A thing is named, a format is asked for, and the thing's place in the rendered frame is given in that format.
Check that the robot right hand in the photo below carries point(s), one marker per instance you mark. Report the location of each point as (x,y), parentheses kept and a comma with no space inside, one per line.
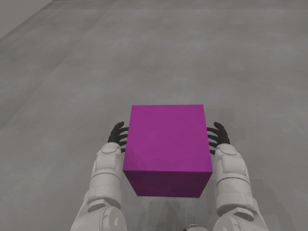
(220,139)

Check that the robot left upper arm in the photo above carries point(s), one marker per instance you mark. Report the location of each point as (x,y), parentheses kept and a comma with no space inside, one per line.
(108,218)

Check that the robot right forearm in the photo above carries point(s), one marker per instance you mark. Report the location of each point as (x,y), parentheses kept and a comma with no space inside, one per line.
(234,188)

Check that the robot left forearm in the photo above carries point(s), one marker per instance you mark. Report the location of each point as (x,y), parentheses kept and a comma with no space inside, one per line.
(105,180)

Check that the robot right upper arm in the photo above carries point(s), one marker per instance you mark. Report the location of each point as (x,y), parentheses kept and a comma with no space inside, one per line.
(231,222)

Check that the robot left hand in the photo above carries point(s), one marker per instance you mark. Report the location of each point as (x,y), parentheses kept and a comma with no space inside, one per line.
(116,137)

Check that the carton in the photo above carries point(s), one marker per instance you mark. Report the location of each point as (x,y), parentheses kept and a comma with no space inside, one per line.
(167,151)

